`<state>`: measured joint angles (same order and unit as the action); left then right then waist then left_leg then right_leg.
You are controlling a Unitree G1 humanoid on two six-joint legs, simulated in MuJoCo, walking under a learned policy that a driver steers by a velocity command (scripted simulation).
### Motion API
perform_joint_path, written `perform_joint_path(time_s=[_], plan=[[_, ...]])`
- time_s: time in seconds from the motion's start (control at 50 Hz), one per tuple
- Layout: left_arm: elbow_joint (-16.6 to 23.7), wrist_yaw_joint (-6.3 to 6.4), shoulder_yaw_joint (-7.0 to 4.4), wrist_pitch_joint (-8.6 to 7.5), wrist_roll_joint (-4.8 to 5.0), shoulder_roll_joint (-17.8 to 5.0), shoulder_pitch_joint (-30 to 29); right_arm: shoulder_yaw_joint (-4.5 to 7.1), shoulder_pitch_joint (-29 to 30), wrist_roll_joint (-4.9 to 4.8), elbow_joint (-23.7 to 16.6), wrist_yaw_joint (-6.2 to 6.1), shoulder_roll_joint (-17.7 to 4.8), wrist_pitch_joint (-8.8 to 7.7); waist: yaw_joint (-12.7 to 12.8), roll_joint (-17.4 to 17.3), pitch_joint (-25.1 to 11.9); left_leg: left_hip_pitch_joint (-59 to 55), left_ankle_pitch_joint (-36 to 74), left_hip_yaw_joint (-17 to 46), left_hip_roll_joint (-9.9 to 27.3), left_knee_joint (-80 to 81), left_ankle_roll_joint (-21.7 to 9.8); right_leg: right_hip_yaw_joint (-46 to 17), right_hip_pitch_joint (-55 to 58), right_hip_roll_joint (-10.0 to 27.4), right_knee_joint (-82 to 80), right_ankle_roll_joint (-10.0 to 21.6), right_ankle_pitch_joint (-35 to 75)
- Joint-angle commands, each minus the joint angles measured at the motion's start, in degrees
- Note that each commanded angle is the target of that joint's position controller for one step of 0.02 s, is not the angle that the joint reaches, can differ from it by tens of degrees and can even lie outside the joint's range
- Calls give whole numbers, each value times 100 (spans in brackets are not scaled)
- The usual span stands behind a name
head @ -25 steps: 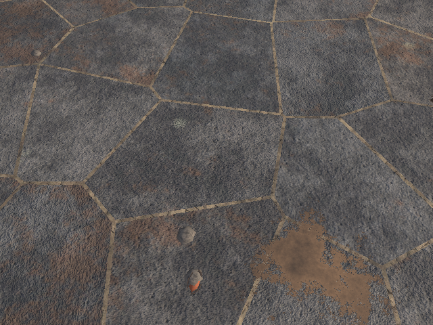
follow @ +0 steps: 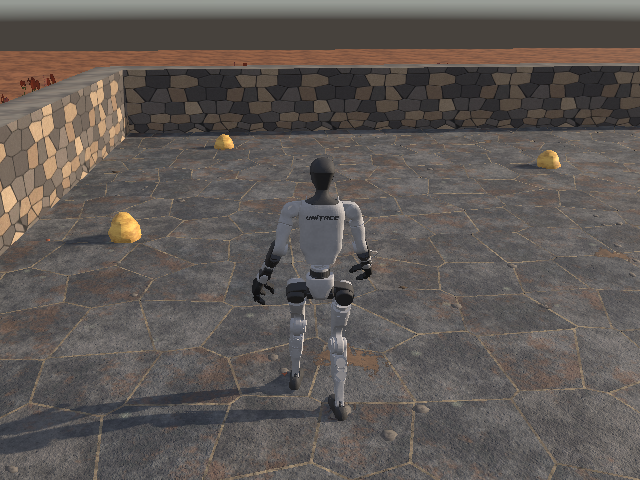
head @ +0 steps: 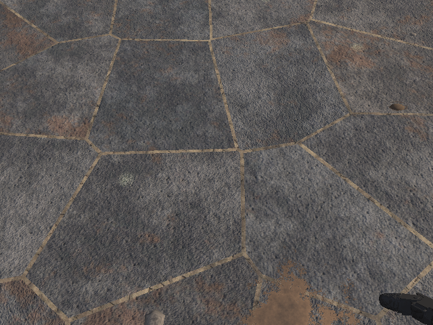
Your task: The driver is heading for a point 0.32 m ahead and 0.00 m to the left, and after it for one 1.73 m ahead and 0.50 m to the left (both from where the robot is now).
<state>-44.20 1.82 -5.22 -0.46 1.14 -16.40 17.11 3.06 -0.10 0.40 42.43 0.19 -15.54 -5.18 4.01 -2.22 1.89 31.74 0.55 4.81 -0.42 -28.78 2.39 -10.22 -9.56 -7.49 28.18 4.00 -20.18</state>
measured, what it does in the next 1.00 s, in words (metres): walks ahead, turning left: left foot, then right foot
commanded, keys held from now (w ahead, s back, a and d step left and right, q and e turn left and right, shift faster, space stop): no key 0.06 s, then w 0.16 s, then q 0.78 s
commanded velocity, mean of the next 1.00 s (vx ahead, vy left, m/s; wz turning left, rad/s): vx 0.12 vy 0.00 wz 0.20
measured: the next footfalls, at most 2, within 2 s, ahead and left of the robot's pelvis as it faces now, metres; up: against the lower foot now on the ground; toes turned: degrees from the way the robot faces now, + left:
left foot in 0.04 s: +0.20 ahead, +0.12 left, +0.00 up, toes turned -5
right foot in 0.40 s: +0.17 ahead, -0.12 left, +0.00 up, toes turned -1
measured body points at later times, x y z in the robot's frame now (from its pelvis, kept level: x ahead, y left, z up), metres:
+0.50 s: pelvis +0.12 +0.00 +0.00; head +0.14 -0.01 +0.45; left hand +0.27 +0.26 -0.09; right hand +0.22 -0.27 -0.12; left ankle +0.14 +0.12 -0.70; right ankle +0.13 -0.12 -0.73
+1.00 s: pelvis +0.16 +0.05 +0.01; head +0.20 +0.08 +0.45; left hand +0.23 +0.37 -0.10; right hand +0.39 -0.18 -0.07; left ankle +0.17 +0.14 -0.73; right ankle +0.22 -0.10 -0.67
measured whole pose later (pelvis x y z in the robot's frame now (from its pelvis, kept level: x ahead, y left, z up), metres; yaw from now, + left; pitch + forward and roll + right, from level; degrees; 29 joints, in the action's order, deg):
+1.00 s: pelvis +0.16 +0.05 +0.01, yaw +17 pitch +4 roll -2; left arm -40.9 2.5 -4.5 0.1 -0.4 -17.4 7.2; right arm 3.9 -10.3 -0.3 35.5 -1.0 -17.3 1.7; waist -0.4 0.8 1.7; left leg 20.2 -10.0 4.7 -3.5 -27.0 -3.4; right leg -3.2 -31.7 0.1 56.4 -4.4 -22.0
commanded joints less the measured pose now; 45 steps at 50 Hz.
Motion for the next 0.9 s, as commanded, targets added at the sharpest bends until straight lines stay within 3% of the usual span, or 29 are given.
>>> perform_joint_path(time_s=[0.02,0.04,0.06,0.08,0.1,0.12,0.16,0.2,0.28,0.34,0.38,0.4,0.42,0.44,0.46,0.48,0.52,0.6,0.68,0.72,0.74,0.76,0.78,0.8,0.82,0.84,0.86,0.9], plan=[[492,71,-101,-33,-27,-555,-383,261,-634,105,-203,2,-846,-163,-603,886,-882,-1527,851,-111,102,665,-316,-935,49,957,822,223,2910],[630,67,13,-65,-127,-241,-301,290,-1057,248,-214,-36,-1120,-182,-680,220,-1560,-2840,2725,687,1086,365,-692,-530,-533,549,2147,-36,1607],[501,42,75,-103,-124,2,1017,263,-1156,352,-252,-37,-1212,-106,-135,-1266,-2170,-4312,4723,2468,2501,129,-1873,-212,-1879,-290,3748,-385,-2413],[346,-20,14,-91,-24,-609,1530,299,-1233,55,-183,2,-1101,-17,-82,-1243,-2562,-4324,1910,3500,2797,417,-2228,-260,-2382,221,4490,-476,-2090],[298,-12,-74,-2,52,-916,856,208,-1054,-26,-309,-4,-697,45,-385,-608,-1870,-3839,-483,2920,2244,756,-1926,-55,-2780,471,4738,-588,-1488],[392,17,-78,96,25,-916,276,130,-925,15,-276,2,-538,130,-494,-262,-1343,-3161,-2248,2377,1826,1067,-1595,233,-2916,624,4580,-617,-1014],[524,-1,-47,162,-82,-713,-43,100,-665,58,-221,-3,-606,199,-332,-479,-603,-1879,-2986,1831,1357,1593,-1317,474,-2544,830,3959,-608,-636],[480,-36,31,57,-101,-451,17,156,-749,44,-175,-33,-716,164,-340,-625,-513,-1520,-2634,1275,1077,1832,-1292,812,-2075,844,3201,-515,-420],[509,-20,161,-161,-163,-167,-373,172,-857,-25,-111,-44,-741,162,-449,-536,-594,-1451,-1263,931,1006,1706,-1559,895,-1274,857,1472,-471,-191],[440,-28,132,-203,-124,-258,-271,179,-950,-87,-61,-30,-786,291,-309,-540,-704,-1423,-963,909,963,1366,-1507,1011,-567,691,304,-466,791],[473,-13,90,-178,-180,-369,-215,134,-984,-126,-83,-39,-675,351,-179,-465,-691,-994,-1158,936,752,1023,-1167,959,146,739,-274,-317,1122],[546,31,31,-159,-235,-616,-53,78,-970,-104,-140,-33,-491,341,-96,-205,-782,-595,-1624,878,553,623,-865,509,607,1290,-399,-120,1158],[604,85,-78,-101,-317,-1092,-6,13,-1011,-65,-279,-13,-196,304,-241,838,-756,62,-2417,211,-100,-359,-497,-297,786,2184,-620,311,1369],[518,67,-146,-27,-338,-1176,26,42,-993,-113,-398,-40,-333,287,-217,1788,-657,329,-2995,-480,-309,-1246,-339,-1018,369,2849,-1088,860,1222],[604,77,-99,-47,-320,-954,-72,174,-974,-113,-386,-64,-730,326,-107,1618,-496,561,-3317,-345,-94,-2309,-197,-1135,349,2984,-1174,1084,1494],[638,92,-53,-80,-271,-784,-221,260,-1107,-127,-320,-77,-843,401,-197,1351,-442,792,-3271,-252,-21,-2993,-111,-902,388,2885,-1089,1029,1942],[716,103,-16,-122,-148,-647,-686,281,-1372,-102,-244,-111,-703,571,-408,1086,-368,928,-2843,-129,169,-3414,76,-256,374,2681,-960,811,2727],[670,127,-91,-28,-164,-732,-837,146,-1022,-150,-532,-5,-288,676,-322,1100,-434,183,-2089,-581,241,-2328,194,807,71,2292,-878,647,3074],[586,99,-193,24,-61,-975,-726,203,-848,-150,-835,172,-488,701,-235,1207,-639,-527,-1841,-853,142,-1232,-53,904,194,2536,-569,616,3052],[558,77,-194,12,43,-966,-836,264,-1127,-139,-802,205,-535,707,-442,1114,-665,-1175,-1179,-1035,-30,-308,-291,1082,42,2475,-116,363,2730],[447,47,-165,-11,31,-833,-597,341,-1338,-107,-746,155,-677,699,-494,854,-723,-1790,-605,-938,-155,147,-456,1321,-240,2273,377,85,2296],[415,9,-110,-40,-133,-605,-333,504,-1595,-97,-777,56,-1181,686,-498,-186,-948,-2834,1277,105,546,362,-777,1833,-1106,1830,1671,-421,1195],[799,1,38,-83,-357,-288,-539,608,-1657,54,-975,-2,-1862,661,-488,-1756,-1060,-3572,2965,2480,2163,485,-2081,1775,-2904,909,3460,-934,-1938],[837,2,-32,-99,-231,-574,-1040,501,-1927,126,-942,54,-1496,558,-938,-1025,-1573,-3513,2563,2682,2307,677,-2544,737,-3070,834,4287,-886,-2147],[863,7,-65,-76,-97,-697,-1150,440,-1679,104,-939,57,-1369,475,-810,-743,-1259,-3302,2184,2150,2023,672,-2312,614,-3214,922,4506,-792,-1739],[761,53,-83,-47,-110,-704,-1068,414,-1377,-5,-949,18,-1229,453,-642,-399,-1059,-3051,1668,1756,1693,651,-1962,581,-3240,1028,4329,-739,-1255],[720,110,-108,-15,-168,-760,-1055,366,-1112,-93,-1006,-25,-1099,486,-545,-276,-913,-2771,1385,1588,1522,690,-1754,535,-3174,1083,4063,-739,-884],[667,111,-117,16,-180,-719,-853,332,-817,-64,-1094,-90,-1078,567,-311,-378,-889,-2162,1261,1316,1220,798,-1630,624,-2592,937,3789,-777,-397]])
Velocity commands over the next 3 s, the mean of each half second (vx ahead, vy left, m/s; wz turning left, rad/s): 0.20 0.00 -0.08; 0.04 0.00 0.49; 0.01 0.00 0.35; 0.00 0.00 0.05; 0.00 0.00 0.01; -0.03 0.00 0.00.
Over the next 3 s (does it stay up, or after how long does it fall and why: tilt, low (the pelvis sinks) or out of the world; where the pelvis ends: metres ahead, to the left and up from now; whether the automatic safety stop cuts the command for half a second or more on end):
stays up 0.15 0.04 0.00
